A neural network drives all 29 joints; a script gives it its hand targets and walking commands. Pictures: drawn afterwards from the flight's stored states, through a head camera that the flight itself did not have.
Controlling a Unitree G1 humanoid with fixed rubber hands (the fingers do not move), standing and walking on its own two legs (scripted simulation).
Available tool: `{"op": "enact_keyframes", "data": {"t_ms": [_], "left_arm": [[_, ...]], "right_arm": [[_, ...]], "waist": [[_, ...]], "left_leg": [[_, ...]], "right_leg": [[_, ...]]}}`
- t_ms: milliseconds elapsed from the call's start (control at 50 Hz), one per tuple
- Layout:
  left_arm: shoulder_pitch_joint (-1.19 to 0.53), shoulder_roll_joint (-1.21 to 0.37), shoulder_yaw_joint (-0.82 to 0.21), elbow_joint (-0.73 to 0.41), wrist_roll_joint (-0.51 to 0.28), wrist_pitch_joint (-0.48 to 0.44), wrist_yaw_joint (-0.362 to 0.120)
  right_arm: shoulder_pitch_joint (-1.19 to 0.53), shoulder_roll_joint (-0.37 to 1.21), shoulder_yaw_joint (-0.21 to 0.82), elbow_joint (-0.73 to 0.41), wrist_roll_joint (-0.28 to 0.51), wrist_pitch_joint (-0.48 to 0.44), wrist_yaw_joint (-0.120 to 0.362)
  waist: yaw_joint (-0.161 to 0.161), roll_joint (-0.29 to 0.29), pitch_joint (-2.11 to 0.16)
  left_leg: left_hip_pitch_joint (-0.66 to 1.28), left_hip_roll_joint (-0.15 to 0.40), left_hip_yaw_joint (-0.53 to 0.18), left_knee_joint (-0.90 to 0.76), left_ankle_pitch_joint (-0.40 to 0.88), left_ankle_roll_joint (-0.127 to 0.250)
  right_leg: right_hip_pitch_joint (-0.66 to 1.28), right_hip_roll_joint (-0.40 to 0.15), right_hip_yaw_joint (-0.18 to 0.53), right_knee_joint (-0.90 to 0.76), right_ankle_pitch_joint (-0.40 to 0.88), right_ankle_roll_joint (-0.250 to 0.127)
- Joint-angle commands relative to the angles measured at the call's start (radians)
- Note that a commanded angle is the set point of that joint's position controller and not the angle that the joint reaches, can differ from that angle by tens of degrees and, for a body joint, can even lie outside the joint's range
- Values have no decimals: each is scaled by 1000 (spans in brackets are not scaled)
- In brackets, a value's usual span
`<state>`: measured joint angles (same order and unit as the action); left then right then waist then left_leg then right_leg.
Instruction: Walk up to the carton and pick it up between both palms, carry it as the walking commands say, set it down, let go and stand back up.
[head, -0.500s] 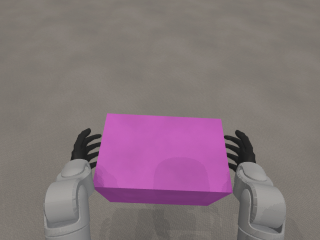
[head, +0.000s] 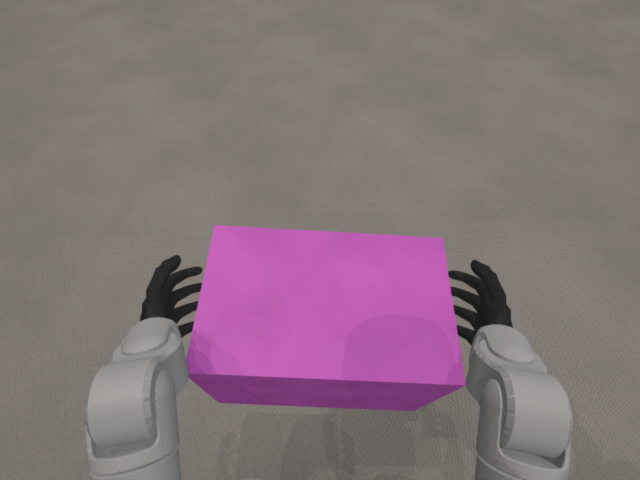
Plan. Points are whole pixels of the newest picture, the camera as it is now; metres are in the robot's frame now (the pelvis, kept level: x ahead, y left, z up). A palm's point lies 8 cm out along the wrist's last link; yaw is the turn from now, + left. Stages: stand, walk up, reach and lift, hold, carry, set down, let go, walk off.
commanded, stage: carry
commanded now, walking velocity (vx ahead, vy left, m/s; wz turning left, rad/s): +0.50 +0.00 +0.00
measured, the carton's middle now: (322, 326) +0.30 +0.01 +0.00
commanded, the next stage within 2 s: none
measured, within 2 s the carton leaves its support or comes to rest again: neither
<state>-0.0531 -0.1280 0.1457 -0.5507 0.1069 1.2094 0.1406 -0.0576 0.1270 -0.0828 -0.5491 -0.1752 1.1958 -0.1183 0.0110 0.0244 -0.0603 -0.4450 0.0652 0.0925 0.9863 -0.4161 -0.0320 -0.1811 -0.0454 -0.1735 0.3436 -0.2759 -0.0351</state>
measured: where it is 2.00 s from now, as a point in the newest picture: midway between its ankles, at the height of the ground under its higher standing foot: (361, 196)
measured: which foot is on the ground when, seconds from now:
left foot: up 0.00-0.20, down 0.22-0.68, up 0.70-1.00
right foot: down 0.00-0.24, up 0.26-0.62, down 0.64-1.00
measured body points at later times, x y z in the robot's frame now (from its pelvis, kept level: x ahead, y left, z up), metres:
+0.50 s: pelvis +0.34 -0.01 +0.01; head +0.35 +0.01 +0.46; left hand +0.60 +0.18 +0.10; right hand +0.60 -0.18 +0.12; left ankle +0.28 +0.10 -0.75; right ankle +0.34 -0.14 -0.69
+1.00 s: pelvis +0.68 -0.07 +0.00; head +0.70 -0.11 +0.44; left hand +0.95 +0.09 +0.10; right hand +0.94 -0.27 +0.08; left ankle +0.76 +0.07 -0.71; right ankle +0.52 -0.15 -0.75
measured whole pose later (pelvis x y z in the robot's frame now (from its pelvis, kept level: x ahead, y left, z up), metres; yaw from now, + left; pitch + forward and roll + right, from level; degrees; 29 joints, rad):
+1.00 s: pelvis +0.68 -0.07 +0.00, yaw -2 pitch +6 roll +3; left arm -0.05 -0.13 0.14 -0.57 0.11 1.20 0.14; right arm -0.06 0.13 -0.08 -0.58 -0.18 1.19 -0.12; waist 0.01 0.02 -0.07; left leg -0.58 0.06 0.14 0.69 -0.19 -0.03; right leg 0.03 -0.04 -0.11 0.18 -0.31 -0.03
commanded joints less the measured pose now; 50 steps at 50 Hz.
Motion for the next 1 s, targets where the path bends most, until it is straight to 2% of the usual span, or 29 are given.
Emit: {"op": "enact_keyframes", "data": {"t_ms": [0, 40, 120, 160, 180, 200, 220, 240, 260, 300, 340, 420, 460, 500, 520, 560, 620, 640, 660, 680, 700, 720, 740, 780, 800, 860, 900, 960, 980], "left_arm": [[-369, -891, -789, -118, -440, -28, -263], [-371, -847, -776, -120, -429, -19, -266], [-371, -808, -762, -99, -431, -6, -266], [-331, -791, -751, -67, -413, 1, -256], [-374, -796, -756, -96, -406, 3, -252], [-382, -801, -763, -89, -402, 10, -244], [-386, -818, -768, -118, -408, 11, -246], [-388, -817, -772, -110, -402, 10, -248], [-435, -834, -802, -143, -425, 4, -252], [-374, -894, -800, -109, -429, -6, -254], [-369, -892, -808, -90, -421, -9, -254], [-431, -861, -810, -81, -389, 2, -239], [-442, -852, -821, -73, -392, 9, -233], [-465, -808, -814, -71, -385, 24, -226], [-457, -807, -800, -61, -390, 28, -230], [-470, -785, -794, -72, -390, 37, -226], [-411, -783, -761, -60, -384, 38, -222], [-364, -764, -736, -54, -379, 42, -221], [-412, -760, -725, -64, -395, 35, -227], [-384, -775, -740, -71, -400, 20, -233], [-394, -843, -749, -66, -412, 11, -239], [-479, -860, -772, -138, -434, 5, -243], [-493, -880, -779, -153, -442, 0, -248], [-404, -888, -758, -104, -433, -9, -255], [-393, -885, -756, -103, -429, -11, -255], [-353, -836, -756, -91, -419, -10, -264], [-364, -842, -742, -90, -425, -9, -268], [-357, -809, -731, -92, -418, -2, -265], [-376, -803, -738, -97, -421, 0, -262]], "right_arm": [[-341, 920, 737, -111, 433, -29, 200], [-357, 897, 729, -108, 429, -21, 199], [-367, 864, 714, -129, 425, -9, 185], [-327, 826, 689, -117, 419, -1, 187], [-334, 835, 691, -114, 431, 4, 189], [-327, 817, 680, -101, 428, 7, 193], [-345, 825, 687, -106, 443, 6, 195], [-383, 834, 696, -138, 462, 1, 203], [-349, 867, 685, -94, 447, 8, 208], [-331, 911, 702, -87, 447, 2, 217], [-280, 892, 677, -49, 440, -5, 228], [-305, 850, 652, -20, 432, 5, 236], [-295, 819, 622, -6, 418, 10, 239], [-277, 778, 596, 24, 398, 24, 235], [-298, 781, 604, 4, 398, 23, 228], [-293, 774, 603, 9, 395, 29, 221], [-364, 771, 648, -71, 410, 30, 209], [-389, 772, 660, -82, 414, 38, 201], [-400, 802, 675, -81, 422, 36, 197], [-378, 829, 712, -99, 438, 31, 199], [-401, 868, 707, -105, 447, 26, 198], [-402, 916, 715, -79, 449, 20, 201], [-399, 936, 712, -82, 455, 10, 198], [-345, 936, 724, -63, 441, 1, 195], [-350, 930, 726, -74, 442, -3, 196], [-336, 899, 725, -82, 430, -8, 194], [-403, 915, 749, -132, 447, -7, 187], [-398, 897, 738, -136, 445, 5, 186], [-362, 898, 719, -103, 434, 7, 184]], "waist": [[52, -209, -193], [28, -162, -158], [-1, -269, -183], [-31, -203, -261], [-59, -125, -320], [-76, 69, -428], [-41, 251, -488], [-40, 223, -417], [-45, 136, -405], [-32, 38, -357], [-30, 75, -295], [-26, 145, -166], [-25, 211, -121], [-21, 228, -92], [-23, 181, -98], [-24, 223, -91], [20, 59, -253], [86, -146, -327], [58, -400, -334], [48, -401, -343], [8, -273, -331], [23, -137, -278], [17, -100, -278], [21, -168, -266], [30, -166, -249], [34, -136, -191], [39, -225, -144], [23, -245, -122], [19, -224, -140]], "left_leg": [[-297, -37, 37, -204, 111, 12], [-186, -42, 58, -311, 224, 17], [19, -89, 162, -467, 345, 33], [248, -111, 203, -581, 395, 38], [482, -84, 153, -592, 376, 56], [749, 124, -155, -600, 493, 137], [929, 340, -505, -601, 772, 278], [850, 375, -502, -666, 814, 324], [806, 377, -452, -667, 764, 336], [696, 297, -290, -708, 668, 229], [617, 269, -239, -771, 582, 191], [518, 240, -109, -874, 317, 181], [517, 196, -11, -854, 346, 165], [473, 189, 30, -861, 269, 160], [448, 200, 32, -860, 233, 161], [428, 205, 43, -802, 329, 149], [396, 108, 170, -367, 769, 63], [148, 56, 203, -57, 561, 17], [-164, -78, 84, 80, -87, 15], [-323, -91, -36, 215, -219, 29], [-304, -20, -97, 272, -106, 35], [-306, 6, -86, 206, -20, 32], [-303, 20, -88, 116, 49, 23], [-237, 3, -36, 9, 137, 11], [-238, -19, -23, -49, 132, 17], [-257, -35, 29, -168, 185, 8], [-251, -54, 73, -271, 241, 12], [-154, -68, 120, -406, 345, 21], [-96, -90, 146, -468, 342, 31]], "right_leg": [[558, -230, 242, -67, 882, -102], [417, -220, 150, -105, 787, -77], [349, -187, -17, -11, 880, -24], [256, -150, -70, 166, 834, 4], [111, -115, -71, 350, 685, 21], [-153, -52, -53, 651, 389, 57], [-406, 70, 29, 849, -213, 67], [-460, 42, 121, 918, -260, 39], [-502, -8, 136, 945, -242, 44], [-470, -61, 172, 819, -120, 48], [-430, -68, 141, 675, -105, 60], [-404, -67, 77, 468, -37, 65], [-403, -45, 30, 370, 10, 64], [-373, -54, 12, 319, 54, 63], [-328, -51, 8, 279, 77, 59], [-269, -31, -16, 225, 99, 53], [107, 49, -73, 46, 169, 35], [389, -124, 157, 17, 300, -6], [573, -302, 515, -40, 520, -104], [649, -365, 655, -2, 879, -190], [568, -334, 525, 36, 895, -164], [534, -313, 402, 5, 797, -116], [565, -272, 320, -9, 745, -83], [488, -225, 240, -63, 714, -60], [481, -247, 273, -93, 681, -79], [452, -234, 214, -110, 798, -93], [444, -196, 138, -127, 857, -78], [380, -160, 43, -144, 790, -51], [390, -156, 41, -109, 932, -46]]}}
